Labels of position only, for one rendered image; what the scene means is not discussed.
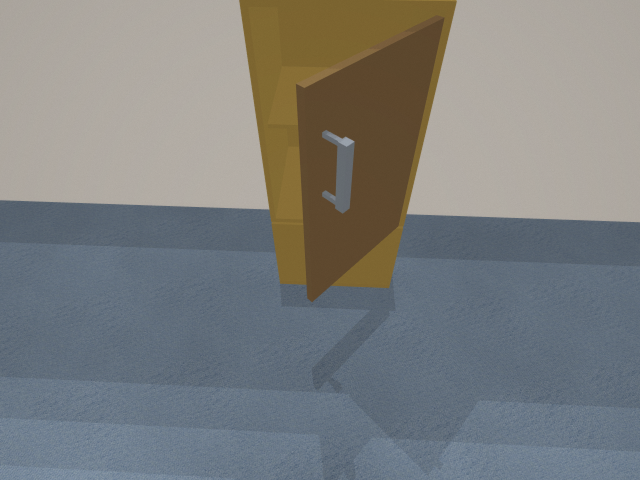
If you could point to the cupboard door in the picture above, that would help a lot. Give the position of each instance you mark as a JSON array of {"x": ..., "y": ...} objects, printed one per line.
[{"x": 377, "y": 99}]

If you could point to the handle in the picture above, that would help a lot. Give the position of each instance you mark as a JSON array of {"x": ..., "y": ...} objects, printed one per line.
[{"x": 345, "y": 155}]

